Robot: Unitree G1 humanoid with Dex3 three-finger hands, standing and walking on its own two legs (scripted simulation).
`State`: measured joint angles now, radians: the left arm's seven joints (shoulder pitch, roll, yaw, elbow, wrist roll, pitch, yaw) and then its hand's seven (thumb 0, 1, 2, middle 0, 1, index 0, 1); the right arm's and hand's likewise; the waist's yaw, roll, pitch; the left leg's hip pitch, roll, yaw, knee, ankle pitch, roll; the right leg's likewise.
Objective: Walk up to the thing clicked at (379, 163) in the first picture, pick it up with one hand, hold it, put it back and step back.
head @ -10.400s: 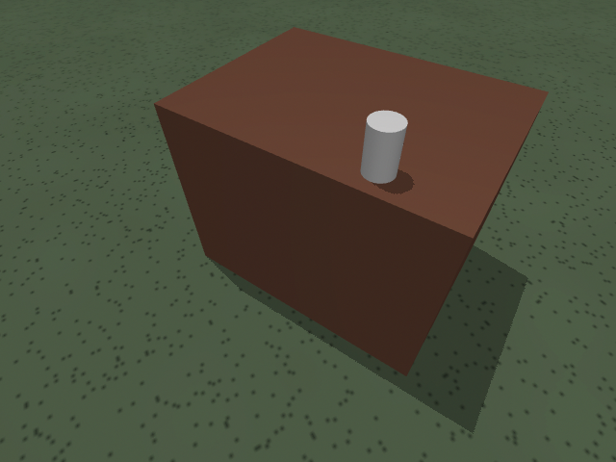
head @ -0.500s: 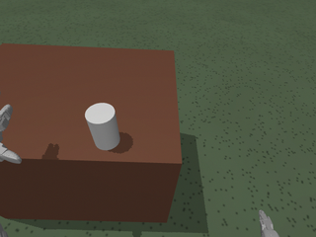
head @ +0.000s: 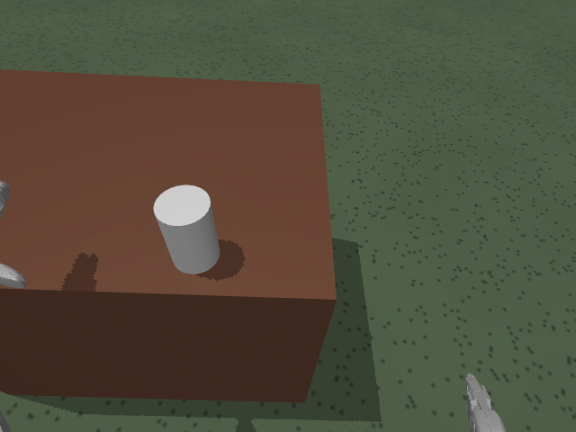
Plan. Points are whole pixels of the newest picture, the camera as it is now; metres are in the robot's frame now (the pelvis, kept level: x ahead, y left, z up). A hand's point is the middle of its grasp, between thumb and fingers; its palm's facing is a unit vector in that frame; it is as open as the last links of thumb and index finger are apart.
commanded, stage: go down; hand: left
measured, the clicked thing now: (189, 231) +0.44 +0.18 +0.00
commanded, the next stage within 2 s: approach in 1.02 s
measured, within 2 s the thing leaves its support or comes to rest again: neither
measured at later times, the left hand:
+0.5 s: hand (6, 214) +0.37 +0.38 +0.12, palm faces +0.17 -0.98 +0.01, open 17.5 cm
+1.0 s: hand (5, 206) +0.37 +0.37 +0.13, palm faces +0.17 -0.99 +0.01, open 17.4 cm
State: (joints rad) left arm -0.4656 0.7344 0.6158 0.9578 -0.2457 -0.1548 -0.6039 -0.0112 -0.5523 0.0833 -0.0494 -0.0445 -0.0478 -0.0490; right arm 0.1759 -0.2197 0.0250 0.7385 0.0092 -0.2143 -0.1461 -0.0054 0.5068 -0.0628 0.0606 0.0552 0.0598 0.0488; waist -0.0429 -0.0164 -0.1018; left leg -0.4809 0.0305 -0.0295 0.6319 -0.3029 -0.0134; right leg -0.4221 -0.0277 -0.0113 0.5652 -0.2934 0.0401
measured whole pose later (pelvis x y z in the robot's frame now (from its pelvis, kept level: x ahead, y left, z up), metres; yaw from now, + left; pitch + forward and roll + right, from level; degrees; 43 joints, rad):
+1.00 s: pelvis +0.01 +0.00 -0.01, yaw -1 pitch +12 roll -2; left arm -0.54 0.80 0.64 1.01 -0.22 -0.11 -0.60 -0.01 -0.53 0.06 -0.06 -0.04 -0.05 -0.05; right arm 0.23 -0.23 0.03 0.62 0.01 -0.20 -0.14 -0.01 0.50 -0.06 0.06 0.06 0.06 0.05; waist -0.06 0.00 -0.15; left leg -0.59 0.04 -0.03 0.75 -0.37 -0.01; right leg -0.53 -0.02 -0.01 0.67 -0.35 0.05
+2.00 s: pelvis -0.01 +0.00 -0.05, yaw -2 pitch +17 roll -2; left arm -0.54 0.40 0.42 0.86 -0.17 -0.32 -0.19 -0.01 -0.55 0.03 -0.06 -0.05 -0.07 -0.04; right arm 0.35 -0.22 -0.04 0.22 -0.03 -0.05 -0.01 -0.01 0.51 -0.06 0.06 0.06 0.06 0.05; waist -0.11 0.01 -0.16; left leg -0.86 0.06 -0.03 1.02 -0.47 -0.02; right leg -0.82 0.00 0.01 0.97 -0.46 0.04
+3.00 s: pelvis -0.01 +0.00 -0.05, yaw -2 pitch +17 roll -2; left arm -0.60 0.33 0.35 0.87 -0.11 -0.34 -0.06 -0.01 -0.38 0.50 -0.74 -0.64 -0.76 -0.64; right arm 0.42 -0.24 -0.06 0.05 -0.02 0.04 0.02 -0.01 0.50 -0.05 0.06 0.05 0.06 0.05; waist -0.12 0.00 -0.14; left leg -0.85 0.05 -0.02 1.02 -0.47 -0.02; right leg -0.82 0.00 0.02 0.98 -0.46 0.04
